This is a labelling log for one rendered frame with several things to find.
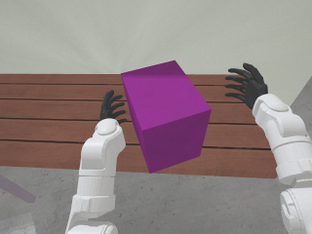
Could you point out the carton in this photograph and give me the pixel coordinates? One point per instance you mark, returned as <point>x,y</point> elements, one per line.
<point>168,113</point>

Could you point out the robot left forearm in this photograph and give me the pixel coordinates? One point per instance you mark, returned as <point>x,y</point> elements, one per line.
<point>97,173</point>

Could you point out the left robot hand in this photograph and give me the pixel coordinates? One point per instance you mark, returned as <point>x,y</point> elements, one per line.
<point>107,108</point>

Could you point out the table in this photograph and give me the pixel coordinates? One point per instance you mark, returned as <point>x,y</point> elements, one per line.
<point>45,119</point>

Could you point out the right robot hand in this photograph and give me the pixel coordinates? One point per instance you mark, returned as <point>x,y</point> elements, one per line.
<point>254,84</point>

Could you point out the robot right upper arm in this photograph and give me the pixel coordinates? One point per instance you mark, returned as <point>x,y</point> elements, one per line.
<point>296,210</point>

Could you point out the robot right forearm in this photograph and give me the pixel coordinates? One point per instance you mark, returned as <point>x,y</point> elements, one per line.
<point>289,141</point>

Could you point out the robot left upper arm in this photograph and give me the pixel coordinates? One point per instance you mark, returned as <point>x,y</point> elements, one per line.
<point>92,227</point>

